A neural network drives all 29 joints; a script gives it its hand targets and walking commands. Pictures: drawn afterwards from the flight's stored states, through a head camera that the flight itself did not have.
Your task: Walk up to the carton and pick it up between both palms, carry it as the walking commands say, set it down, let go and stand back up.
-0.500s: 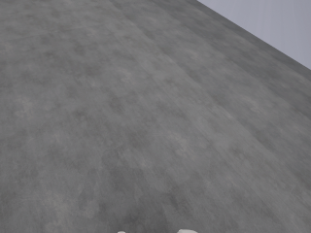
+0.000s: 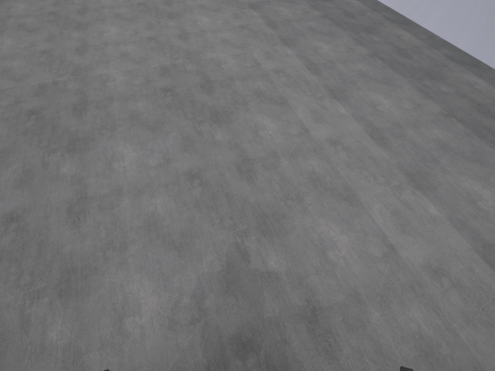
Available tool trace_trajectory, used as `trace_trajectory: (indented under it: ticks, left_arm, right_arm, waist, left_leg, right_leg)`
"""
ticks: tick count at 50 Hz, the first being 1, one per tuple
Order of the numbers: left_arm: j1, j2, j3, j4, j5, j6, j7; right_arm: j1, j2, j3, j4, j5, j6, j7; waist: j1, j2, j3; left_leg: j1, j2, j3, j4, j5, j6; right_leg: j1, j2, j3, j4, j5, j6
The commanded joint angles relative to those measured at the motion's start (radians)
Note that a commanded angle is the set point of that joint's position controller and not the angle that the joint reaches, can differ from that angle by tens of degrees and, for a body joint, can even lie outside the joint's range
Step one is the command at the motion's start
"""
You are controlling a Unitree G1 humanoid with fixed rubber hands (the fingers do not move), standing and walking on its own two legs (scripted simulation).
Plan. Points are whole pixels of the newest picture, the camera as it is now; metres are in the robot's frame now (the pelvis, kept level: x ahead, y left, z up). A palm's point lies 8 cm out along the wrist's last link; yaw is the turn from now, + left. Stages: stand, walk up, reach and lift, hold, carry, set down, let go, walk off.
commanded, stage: walk up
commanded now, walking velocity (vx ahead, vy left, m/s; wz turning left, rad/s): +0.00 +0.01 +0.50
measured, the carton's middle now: out of the picture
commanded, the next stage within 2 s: none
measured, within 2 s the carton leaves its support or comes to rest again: neither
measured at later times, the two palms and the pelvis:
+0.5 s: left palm out of the picture -0.06 +0.20 -0.10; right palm out of the picture +0.11 -0.27 -0.13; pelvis -0.04 -0.05 +0.01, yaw +17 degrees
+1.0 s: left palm out of the picture -0.22 +0.30 -0.14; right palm out of the picture +0.07 -0.14 -0.07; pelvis -0.13 +0.04 +0.02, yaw +31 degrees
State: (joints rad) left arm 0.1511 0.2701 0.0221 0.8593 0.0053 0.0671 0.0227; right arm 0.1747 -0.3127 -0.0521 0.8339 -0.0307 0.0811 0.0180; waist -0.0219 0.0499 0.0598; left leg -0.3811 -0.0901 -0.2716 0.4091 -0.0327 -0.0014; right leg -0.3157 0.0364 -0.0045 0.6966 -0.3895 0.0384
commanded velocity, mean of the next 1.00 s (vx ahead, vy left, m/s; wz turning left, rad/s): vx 0.00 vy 0.00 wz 0.50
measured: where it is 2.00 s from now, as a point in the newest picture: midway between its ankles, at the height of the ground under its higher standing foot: outside the picture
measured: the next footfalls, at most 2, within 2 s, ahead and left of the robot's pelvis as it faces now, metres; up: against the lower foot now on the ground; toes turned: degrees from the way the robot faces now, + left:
right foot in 0.04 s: +0.02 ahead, -0.12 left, +0.00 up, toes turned +1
left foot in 0.68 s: -0.07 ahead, +0.08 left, +0.00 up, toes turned +26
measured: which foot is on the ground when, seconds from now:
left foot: down 0.00-0.04, up 0.06-0.66, down 0.68-1.00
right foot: up 0.00-0.02, down 0.04-0.68, up 0.70-1.00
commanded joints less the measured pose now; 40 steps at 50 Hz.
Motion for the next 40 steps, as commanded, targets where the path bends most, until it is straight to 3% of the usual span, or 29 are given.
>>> trace_trajectory:
  ticks: [1,2,3,4,5,7,8,10,11,12,15,17,18,19,22,24,26,28,29,30,31,32,33,34,35,37,38,39,40]
  left_arm:
    - [0.229,0.257,0.060,-0.043,0.009,-0.039,0.035]
    - [0.113,0.253,0.057,-0.082,0.007,-0.035,0.031]
    - [0.029,0.207,0.043,-0.110,0.005,-0.038,0.024]
    - [-0.010,0.171,0.034,-0.116,-0.007,-0.041,0.022]
    - [-0.062,0.159,0.035,-0.135,-0.011,-0.045,0.023]
    - [-0.015,0.120,0.030,-0.113,-0.002,-0.063,0.022]
    - [0.029,0.111,0.032,-0.114,-0.002,-0.064,0.022]
    - [0.084,0.106,0.035,-0.114,0.000,-0.068,0.021]
    - [0.124,0.108,0.041,-0.098,-0.004,-0.075,0.020]
    - [0.147,0.108,0.043,-0.096,-0.003,-0.080,0.020]
    - [0.251,0.110,0.058,-0.080,-0.006,-0.086,0.016]
    - [0.263,0.116,0.063,-0.088,-0.009,-0.082,0.018]
    - [0.262,0.113,0.061,-0.088,0.004,-0.080,0.020]
    - [0.258,0.118,0.058,-0.091,0.007,-0.080,0.018]
    - [0.225,0.134,0.055,-0.105,0.016,-0.076,0.022]
    - [0.189,0.138,0.063,-0.096,0.022,-0.074,0.020]
    - [0.156,0.152,0.068,-0.102,0.026,-0.066,0.019]
    - [0.132,0.163,0.076,-0.110,0.028,-0.059,0.013]
    - [0.135,0.163,0.079,-0.091,0.027,-0.058,0.010]
    - [0.146,0.168,0.071,-0.092,0.024,-0.061,0.006]
    - [0.122,0.168,0.070,-0.089,0.018,-0.056,0.002]
    - [0.148,0.125,0.058,-0.085,0.020,-0.048,-0.004]
    - [0.110,0.068,0.041,-0.119,0.021,-0.041,-0.007]
    - [0.106,0.071,0.029,-0.139,0.011,-0.031,-0.006]
    - [0.086,0.085,0.038,-0.116,0.013,-0.023,-0.009]
    - [0.118,0.082,0.043,-0.086,0.014,-0.024,-0.022]
    - [0.121,0.077,0.041,-0.067,0.019,-0.014,-0.025]
    - [0.133,0.080,0.043,-0.051,0.023,-0.001,-0.022]
    - [0.144,0.086,0.044,-0.026,0.022,0.005,-0.020]
  right_arm:
    - [-0.021,-0.033,-0.026,-0.089,0.002,-0.036,-0.014]
    - [-0.012,-0.060,-0.034,-0.096,-0.011,-0.040,-0.017]
    - [0.002,-0.075,-0.046,-0.083,-0.009,-0.032,-0.011]
    - [0.083,-0.085,-0.064,-0.036,-0.006,-0.025,-0.001]
    - [0.089,-0.085,-0.064,-0.026,-0.009,-0.024,0.006]
    - [0.049,-0.085,-0.065,-0.004,0.003,-0.014,0.019]
    - [0.050,-0.080,-0.062,-0.008,0.004,-0.014,0.019]
    - [0.060,-0.065,-0.056,-0.009,0.013,-0.006,0.018]
    - [0.057,-0.052,-0.053,-0.003,0.012,-0.003,0.019]
    - [0.034,-0.038,-0.049,-0.011,0.015,-0.006,0.016]
    - [0.013,-0.014,-0.037,-0.004,0.021,-0.015,0.014]
    - [0.026,-0.018,-0.045,-0.001,0.025,-0.012,0.007]
    - [-0.014,-0.015,-0.044,-0.026,0.025,-0.008,0.005]
    - [-0.054,-0.016,-0.032,-0.034,0.020,-0.001,0.011]
    - [-0.044,-0.024,-0.034,-0.040,0.025,-0.001,0.012]
    - [-0.081,-0.010,-0.022,-0.050,0.026,-0.010,0.019]
    - [-0.070,-0.015,-0.020,-0.057,0.035,-0.016,0.019]
    - [-0.039,-0.025,-0.022,-0.041,0.041,-0.023,0.020]
    - [-0.023,-0.023,-0.022,-0.044,0.036,-0.029,0.021]
    - [-0.024,-0.036,-0.026,-0.047,0.037,-0.033,0.016]
    - [0.027,-0.045,-0.031,-0.032,0.033,-0.036,0.014]
    - [0.063,-0.092,-0.042,-0.033,0.033,-0.044,0.010]
    - [0.069,-0.181,-0.064,-0.027,0.028,-0.045,0.002]
    - [0.076,-0.229,-0.081,-0.030,0.023,-0.048,-0.006]
    - [0.024,-0.188,-0.075,-0.055,0.016,-0.046,-0.011]
    - [0.010,-0.139,-0.065,-0.066,0.020,-0.058,-0.019]
    - [0.009,-0.135,-0.063,-0.077,0.026,-0.060,-0.022]
    - [-0.008,-0.126,-0.058,-0.087,0.030,-0.053,-0.025]
    - [-0.009,-0.125,-0.060,-0.094,0.037,-0.050,-0.023]
  waist:
    - [0.123,-0.376,-0.105]
    - [0.083,-0.313,-0.051]
    - [0.032,-0.202,-0.018]
    - [-0.003,-0.127,0.002]
    - [-0.021,-0.184,-0.025]
    - [-0.010,-0.139,0.012]
    - [0.000,-0.138,-0.009]
    - [0.009,-0.192,0.006]
    - [0.020,-0.226,-0.014]
    - [0.036,-0.254,-0.015]
    - [0.078,-0.250,-0.127]
    - [0.084,-0.339,-0.143]
    - [0.089,-0.285,-0.148]
    - [0.089,-0.265,-0.097]
    - [0.076,-0.294,-0.043]
    - [0.077,-0.205,-0.064]
    - [0.059,-0.274,-0.048]
    - [0.046,-0.177,-0.093]
    - [0.031,-0.216,-0.108]
    - [0.022,-0.133,-0.118]
    - [-0.019,-0.154,-0.159]
    - [-0.035,-0.032,-0.139]
    - [-0.044,0.264,-0.081]
    - [-0.026,0.351,-0.105]
    - [-0.005,0.257,-0.052]
    - [0.015,0.096,-0.036]
    - [0.028,0.106,-0.041]
    - [0.038,0.101,-0.055]
    - [0.049,0.047,-0.077]
  left_leg:
    - [-0.319,-0.055,0.105,0.475,-0.461,-0.039]
    - [-0.298,0.037,0.135,0.621,-0.467,-0.048]
    - [-0.244,0.047,0.151,0.709,-0.413,-0.044]
    - [-0.262,0.041,0.160,0.767,-0.327,-0.058]
    - [-0.216,0.036,0.182,0.804,-0.264,-0.056]
    - [-0.232,0.058,0.223,0.798,-0.176,-0.071]
    - [-0.246,0.054,0.238,0.805,-0.189,-0.084]
    - [-0.218,0.054,0.258,0.776,-0.172,-0.091]
    - [-0.242,0.050,0.262,0.769,-0.157,-0.095]
    - [-0.273,0.054,0.264,0.737,-0.185,-0.103]
    - [-0.299,0.055,0.276,0.672,-0.268,-0.113]
    - [-0.290,0.070,0.295,0.666,-0.296,-0.116]
    - [-0.254,0.075,0.305,0.640,-0.323,-0.108]
    - [-0.222,0.083,0.323,0.624,-0.321,-0.119]
    - [-0.170,0.101,0.317,0.620,-0.366,-0.118]
    - [-0.135,0.107,0.322,0.512,-0.394,-0.106]
    - [-0.046,0.113,0.330,0.399,-0.403,-0.111]
    - [0.006,0.106,0.358,0.314,-0.359,-0.090]
    - [0.066,0.100,0.346,0.257,-0.335,-0.073]
    - [0.111,0.103,0.357,0.197,-0.287,-0.064]
    - [0.262,0.105,0.352,0.105,-0.206,-0.049]
    - [0.349,0.157,0.261,0.038,-0.140,-0.017]
    - [0.380,0.365,-0.075,-0.060,0.035,0.057]
    - [0.321,0.460,-0.234,-0.097,0.081,0.107]
    - [0.211,0.428,-0.153,-0.113,0.021,0.124]
    - [0.211,0.371,-0.083,-0.090,0.156,0.101]
    - [0.218,0.333,-0.059,-0.069,0.241,0.052]
    - [0.219,0.319,-0.015,-0.074,0.226,0.038]
    - [0.213,0.291,0.011,-0.081,0.176,-0.021]
  right_leg:
    - [0.332,-0.476,0.454,-0.556,-0.022,-0.116]
    - [0.159,-0.500,0.419,-0.527,0.013,-0.156]
    - [0.084,-0.429,0.318,-0.544,-0.066,-0.140]
    - [0.132,-0.355,0.197,-0.503,-0.034,-0.092]
    - [0.096,-0.348,0.163,-0.501,-0.005,-0.102]
    - [0.096,-0.275,0.077,-0.455,0.144,-0.089]
    - [0.134,-0.280,0.066,-0.442,0.226,-0.088]
    - [0.109,-0.279,0.061,-0.466,0.193,-0.069]
    - [0.162,-0.286,0.032,-0.456,0.262,-0.064]
    - [0.231,-0.297,0.027,-0.414,0.444,-0.081]
    - [0.449,-0.321,-0.052,-0.298,0.827,-0.076]
    - [0.477,-0.343,-0.062,-0.282,0.854,-0.092]
    - [0.462,-0.354,-0.051,-0.300,0.796,-0.118]
    - [0.398,-0.350,-0.067,-0.326,0.727,-0.114]
    - [0.284,-0.404,-0.033,-0.389,0.516,-0.140]
    - [0.311,-0.419,-0.043,-0.387,0.519,-0.169]
    - [0.251,-0.423,-0.084,-0.374,0.551,-0.175]
    - [0.258,-0.430,-0.108,-0.334,0.526,-0.167]
    - [0.256,-0.428,-0.112,-0.320,0.514,-0.153]
    - [0.220,-0.413,-0.128,-0.265,0.517,-0.138]
    - [0.119,-0.381,-0.154,-0.208,0.425,-0.112]
    - [0.006,-0.308,-0.193,-0.072,0.229,-0.077]
    - [-0.230,-0.182,-0.203,0.132,-0.132,-0.040]
    - [-0.261,-0.139,-0.078,0.248,-0.176,-0.009]
    - [-0.210,-0.160,-0.028,0.310,-0.138,-0.003]
    - [-0.189,-0.145,-0.030,0.363,-0.039,0.002]
    - [-0.199,-0.146,-0.034,0.384,0.012,0.007]
    - [-0.199,-0.148,-0.028,0.439,0.031,0.008]
    - [-0.187,-0.150,-0.027,0.452,0.087,0.004]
